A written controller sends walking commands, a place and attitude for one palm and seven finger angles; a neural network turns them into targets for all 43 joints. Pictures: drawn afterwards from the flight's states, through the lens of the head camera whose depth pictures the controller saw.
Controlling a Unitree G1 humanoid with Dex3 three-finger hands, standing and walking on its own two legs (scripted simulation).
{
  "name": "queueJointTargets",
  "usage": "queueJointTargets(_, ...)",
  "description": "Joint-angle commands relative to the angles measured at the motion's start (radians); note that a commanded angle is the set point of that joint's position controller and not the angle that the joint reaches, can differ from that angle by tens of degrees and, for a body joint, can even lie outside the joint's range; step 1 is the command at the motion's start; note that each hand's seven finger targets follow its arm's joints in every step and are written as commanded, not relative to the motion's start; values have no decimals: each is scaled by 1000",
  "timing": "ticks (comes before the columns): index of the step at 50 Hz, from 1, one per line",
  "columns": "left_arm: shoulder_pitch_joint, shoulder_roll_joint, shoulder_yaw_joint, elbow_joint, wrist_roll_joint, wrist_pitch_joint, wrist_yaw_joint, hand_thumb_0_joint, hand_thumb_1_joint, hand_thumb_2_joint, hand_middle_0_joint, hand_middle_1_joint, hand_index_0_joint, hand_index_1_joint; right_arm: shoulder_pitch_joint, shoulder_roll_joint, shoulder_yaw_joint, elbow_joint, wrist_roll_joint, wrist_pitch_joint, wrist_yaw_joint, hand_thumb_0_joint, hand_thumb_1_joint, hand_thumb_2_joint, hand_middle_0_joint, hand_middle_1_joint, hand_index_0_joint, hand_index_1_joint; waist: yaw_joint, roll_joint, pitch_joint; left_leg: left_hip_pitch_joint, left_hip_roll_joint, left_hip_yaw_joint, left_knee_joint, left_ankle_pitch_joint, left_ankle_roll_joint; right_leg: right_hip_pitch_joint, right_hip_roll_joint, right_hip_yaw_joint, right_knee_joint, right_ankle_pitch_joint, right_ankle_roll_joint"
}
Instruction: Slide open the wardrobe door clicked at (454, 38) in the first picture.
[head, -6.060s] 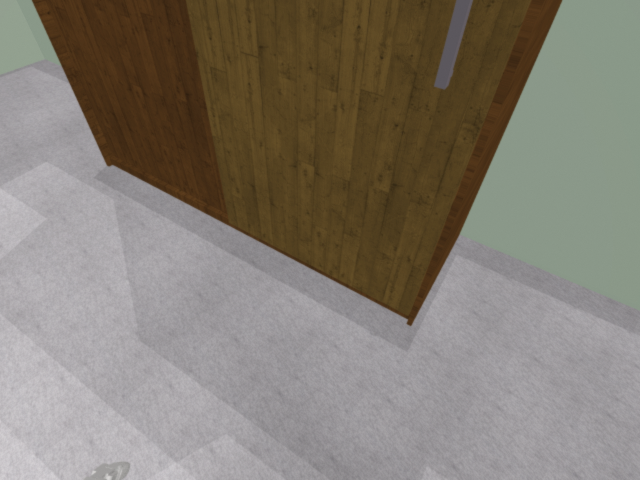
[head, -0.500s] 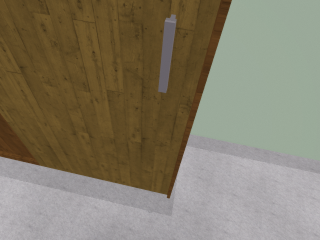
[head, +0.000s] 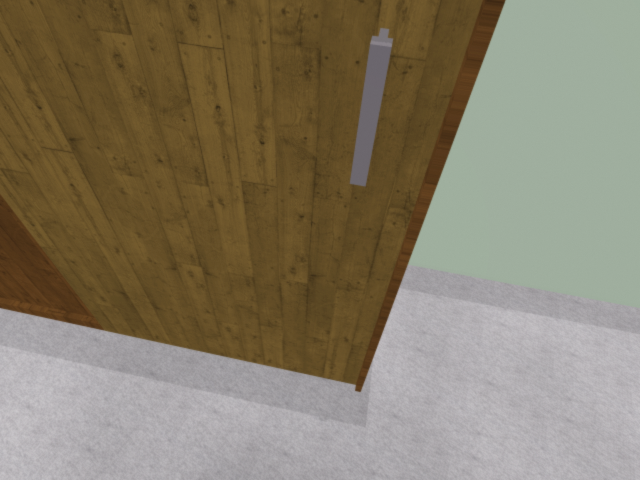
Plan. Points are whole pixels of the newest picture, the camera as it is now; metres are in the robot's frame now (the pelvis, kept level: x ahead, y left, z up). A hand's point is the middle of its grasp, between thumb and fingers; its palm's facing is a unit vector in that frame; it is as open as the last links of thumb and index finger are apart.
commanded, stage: look again from close up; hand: right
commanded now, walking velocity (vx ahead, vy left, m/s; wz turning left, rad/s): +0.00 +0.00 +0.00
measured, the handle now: (370, 112) +0.50 -0.02 +0.22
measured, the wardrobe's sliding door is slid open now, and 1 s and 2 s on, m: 0.00 0.00 0.00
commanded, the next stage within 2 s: shuffle to correct the standing spot in 0.32 s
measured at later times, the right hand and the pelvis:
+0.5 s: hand out of the picture +0.02 -0.20 -0.17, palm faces +0.03 +0.97 -0.23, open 7.3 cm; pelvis -0.01 -0.01 +0.00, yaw +0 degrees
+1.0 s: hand out of the picture -0.03 -0.12 -0.20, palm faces +0.19 +0.97 -0.11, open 7.3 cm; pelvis +0.05 +0.02 -0.02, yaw -8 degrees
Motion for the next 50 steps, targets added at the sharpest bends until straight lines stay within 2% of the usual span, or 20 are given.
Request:
queueJointTargets(1,50,76,9,-22,3,-17,2,0,900,900,-200,-300,-200,-300,30,-159,-26,-41,7,-11,-12,0,-900,-900,200,300,200,300,4,41,18,28,98,-114,-120,181,36,-58,-44,29,-64,142,-47)
queueJointTargets(11,39,91,9,-17,3,-22,4,0,900,900,-200,-300,-200,-300,13,-164,-28,-47,7,-7,-10,0,-900,-900,200,300,200,300,-3,15,13,54,90,-99,-118,187,32,-61,-57,39,-86,163,-46)
queueJointTargets(12,42,82,8,-15,2,-21,4,0,900,900,-200,-300,-200,-300,11,-161,-27,-49,5,-6,-11,0,-900,-900,200,300,200,300,-2,35,21,59,87,-91,-119,183,31,-69,-60,41,-91,162,-47)
queueJointTargets(21,34,97,9,-15,4,-24,3,0,900,900,-200,-300,-200,-300,3,-163,-29,-52,5,-3,-9,0,-900,-900,200,300,200,300,-6,31,23,51,87,-88,-118,155,26,-68,-62,49,-108,163,-51)
queueJointTargets(22,47,54,2,-7,5,-20,2,0,900,900,-200,-300,-200,-300,21,-128,-21,-43,6,1,-10,0,-900,-900,200,300,200,300,-3,41,24,56,81,-74,-118,125,19,-71,-66,51,-110,145,-50)
queueJointTargets(23,54,49,-1,-4,6,-16,1,0,900,900,-200,-300,-200,-300,35,-114,-18,-36,5,6,-10,0,-900,-900,200,300,200,300,-4,50,28,50,78,-66,-117,68,14,-81,-63,55,-111,110,-50)
queueJointTargets(26,58,54,2,-3,12,-9,-1,0,900,900,-200,-300,-200,-300,50,-107,-20,-30,3,17,-7,0,-900,-900,200,300,200,300,-3,23,62,18,64,-42,-96,-54,9,-116,-77,89,-132,7,-62)
queueJointTargets(30,64,72,16,-7,16,-4,3,0,900,900,-200,-300,-200,-300,74,-97,-24,-37,-5,24,-2,0,-900,-900,200,300,200,300,-4,-23,89,-7,46,5,-31,-68,6,-148,-112,147,-151,-41,-89)
queueJointTargets(32,79,68,24,-7,15,-1,7,0,900,900,-200,-300,-200,-300,87,-91,-28,-41,-10,25,2,0,-900,-900,200,300,200,300,-2,-15,103,-11,41,15,-18,-57,8,-164,-122,162,-140,-22,-100)
queueJointTargets(36,95,57,30,-12,16,-2,15,0,900,900,-200,-300,-200,-300,140,-87,-40,-40,-10,24,3,0,-900,-900,200,300,200,300,-6,-8,70,20,60,9,-11,1,18,-171,-101,128,-53,85,-97)
queueJointTargets(38,97,39,30,-14,15,-2,18,0,900,900,-200,-300,-200,-300,173,-94,-47,-38,-11,24,2,0,-900,-900,200,300,200,300,-15,51,61,63,87,-12,-32,72,33,-202,-68,74,31,135,-84)
queueJointTargets(40,97,3,25,-23,13,-1,19,0,900,900,-200,-300,-200,-300,219,-120,-58,-26,-11,23,-2,0,-900,-900,200,300,200,300,-23,160,20,124,155,-72,-72,189,71,-246,-7,-11,171,69,-61)
queueJointTargets(42,71,-26,26,-40,8,7,23,0,900,900,-200,-300,-200,-300,246,-119,-61,-24,-17,27,-7,0,-900,-900,200,300,200,300,-33,238,27,140,222,-120,-125,303,140,-308,8,-34,311,-175,-58)
queueJointTargets(44,38,-27,28,-47,6,9,19,0,900,900,-200,-300,-200,-300,222,-96,-54,-32,-23,31,-12,0,-900,-900,200,300,200,300,-29,198,45,102,240,-100,-118,396,184,-320,-10,-39,380,-227,-61)
queueJointTargets(45,50,-34,25,-42,6,10,16,0,900,900,-200,-300,-200,-300,200,-85,-50,-34,-22,32,-15,0,-900,-900,200,300,200,300,-8,165,37,76,224,-71,-83,394,182,-269,-20,-42,297,-186,-61)
queueJointTargets(46,89,-47,23,-25,8,8,15,0,900,900,-200,-300,-200,-300,176,-77,-46,-38,-17,35,-16,0,-900,-900,200,300,200,300,17,141,27,29,192,-22,-41,337,150,-177,-19,-54,180,-80,-59)
queueJointTargets(47,169,-48,25,8,10,2,15,0,900,900,-200,-300,-200,-300,147,-56,-41,-46,-12,39,-17,0,-900,-900,200,300,200,300,52,81,15,-23,147,31,47,258,105,-59,-38,-36,47,98,-63)
queueJointTargets(48,236,28,38,31,22,-9,23,0,900,900,-200,-300,-200,-300,152,-13,-35,-66,-6,41,-14,0,-900,-900,200,300,200,300,67,-147,-8,-152,56,103,224,67,36,45,-197,184,-50,313,-121)
queueJointTargets(49,286,93,50,41,29,-8,38,0,900,900,-200,-300,-200,-300,138,1,-26,-89,-6,39,-12,0,-900,-900,200,300,200,300,83,-271,-11,-310,-3,87,395,-290,2,123,-382,417,-101,599,-230)
queueJointTargets(50,286,116,54,45,30,-1,44,0,900,900,-200,-300,-200,-300,93,-40,-37,-104,-17,46,-14,0,-900,-900,200,300,200,300,89,-230,15,-345,15,-3,521,-361,7,112,-422,412,-86,729,-279)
